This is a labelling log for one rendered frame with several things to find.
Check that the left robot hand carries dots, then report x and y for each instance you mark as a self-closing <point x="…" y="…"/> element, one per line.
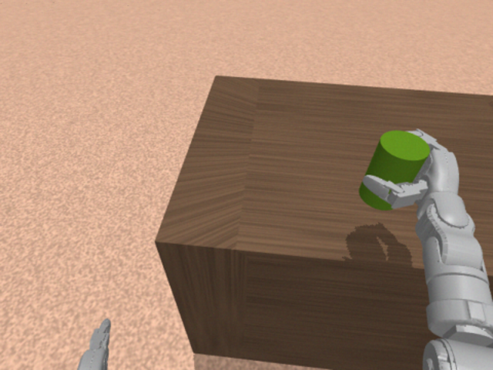
<point x="97" y="356"/>

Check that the right robot hand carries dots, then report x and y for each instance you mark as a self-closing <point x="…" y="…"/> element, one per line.
<point x="438" y="173"/>

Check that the can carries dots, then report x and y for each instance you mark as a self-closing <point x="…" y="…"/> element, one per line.
<point x="398" y="158"/>

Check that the right robot arm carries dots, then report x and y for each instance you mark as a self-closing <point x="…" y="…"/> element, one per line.
<point x="461" y="306"/>

